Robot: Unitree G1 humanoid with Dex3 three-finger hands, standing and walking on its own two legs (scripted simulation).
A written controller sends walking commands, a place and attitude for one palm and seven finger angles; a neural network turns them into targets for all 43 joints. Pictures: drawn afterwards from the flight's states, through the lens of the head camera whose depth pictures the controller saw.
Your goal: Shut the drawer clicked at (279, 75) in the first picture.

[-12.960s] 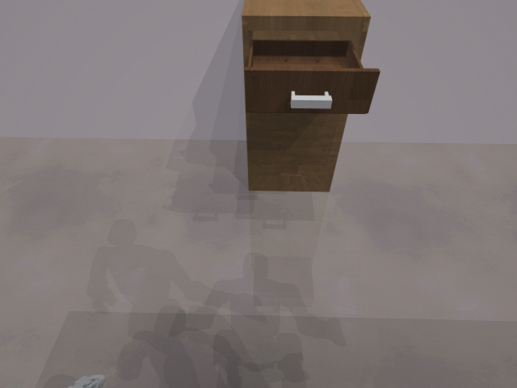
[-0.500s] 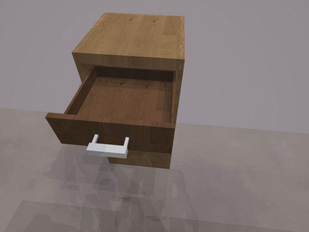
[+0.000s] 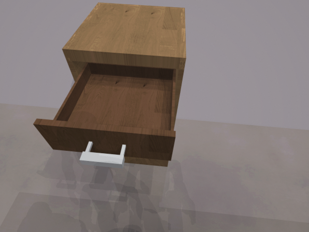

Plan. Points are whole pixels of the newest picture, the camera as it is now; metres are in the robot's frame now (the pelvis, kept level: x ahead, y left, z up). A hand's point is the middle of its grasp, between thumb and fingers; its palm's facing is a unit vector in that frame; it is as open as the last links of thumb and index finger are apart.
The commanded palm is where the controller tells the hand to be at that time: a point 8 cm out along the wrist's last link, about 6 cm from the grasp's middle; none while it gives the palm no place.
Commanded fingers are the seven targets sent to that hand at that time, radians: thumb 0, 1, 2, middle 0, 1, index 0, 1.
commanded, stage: come to a stop and stand still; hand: left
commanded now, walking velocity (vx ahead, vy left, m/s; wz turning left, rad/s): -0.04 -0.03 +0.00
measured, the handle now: (104, 152) +0.32 +0.17 -0.02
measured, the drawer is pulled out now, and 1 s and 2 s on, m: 0.30 0.30 0.30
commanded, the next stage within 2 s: look again from close up in 1.52 s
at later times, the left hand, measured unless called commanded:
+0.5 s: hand out of the picture -0.02 +0.19 -0.16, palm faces -0.02 -0.97 -0.26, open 7.4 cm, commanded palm none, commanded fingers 0.00 0.90 0.90 -0.20 -0.30 -0.20 -0.30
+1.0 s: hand out of the picture +0.01 +0.15 -0.17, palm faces +0.00 -0.97 -0.25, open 7.3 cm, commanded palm none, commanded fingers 0.00 0.90 0.90 -0.20 -0.30 -0.20 -0.30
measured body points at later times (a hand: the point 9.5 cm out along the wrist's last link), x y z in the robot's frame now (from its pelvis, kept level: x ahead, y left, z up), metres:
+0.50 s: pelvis -0.04 +0.01 +0.00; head -0.03 -0.02 +0.45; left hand -0.02 +0.24 -0.14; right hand -0.03 -0.22 -0.17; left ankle -0.07 +0.10 -0.74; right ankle +0.00 -0.13 -0.74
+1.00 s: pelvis -0.01 -0.03 +0.00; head +0.01 -0.05 +0.45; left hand +0.01 +0.21 -0.15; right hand -0.02 -0.25 -0.17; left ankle -0.07 +0.10 -0.74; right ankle +0.00 -0.13 -0.74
